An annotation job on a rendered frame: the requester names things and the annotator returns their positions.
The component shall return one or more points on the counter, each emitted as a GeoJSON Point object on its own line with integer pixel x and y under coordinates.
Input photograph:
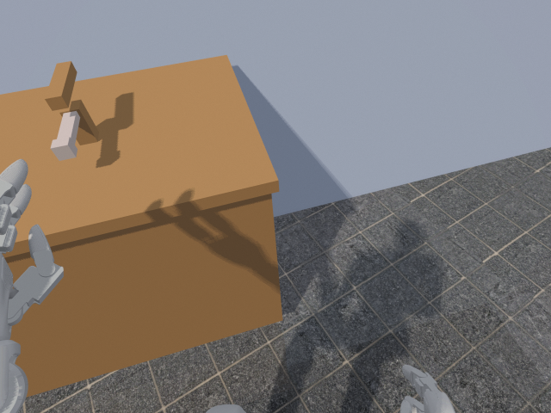
{"type": "Point", "coordinates": [163, 223]}

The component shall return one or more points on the tap lever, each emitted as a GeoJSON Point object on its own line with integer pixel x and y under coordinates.
{"type": "Point", "coordinates": [64, 146]}

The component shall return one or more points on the left robot forearm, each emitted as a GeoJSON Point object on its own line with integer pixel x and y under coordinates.
{"type": "Point", "coordinates": [13, 380]}

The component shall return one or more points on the robot left hand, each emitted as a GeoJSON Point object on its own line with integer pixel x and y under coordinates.
{"type": "Point", "coordinates": [35, 283]}

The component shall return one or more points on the robot right hand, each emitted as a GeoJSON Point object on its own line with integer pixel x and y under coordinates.
{"type": "Point", "coordinates": [426, 387]}

